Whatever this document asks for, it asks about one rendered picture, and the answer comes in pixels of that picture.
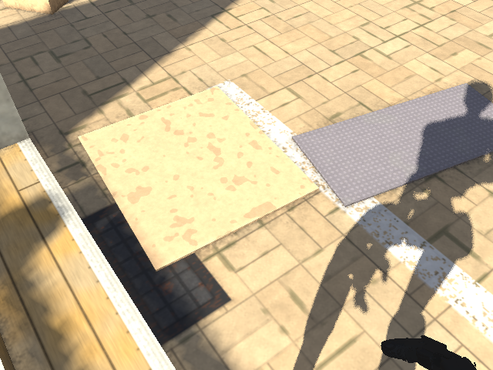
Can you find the robot right hand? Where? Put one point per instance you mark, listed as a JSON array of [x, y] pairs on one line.
[[427, 352]]

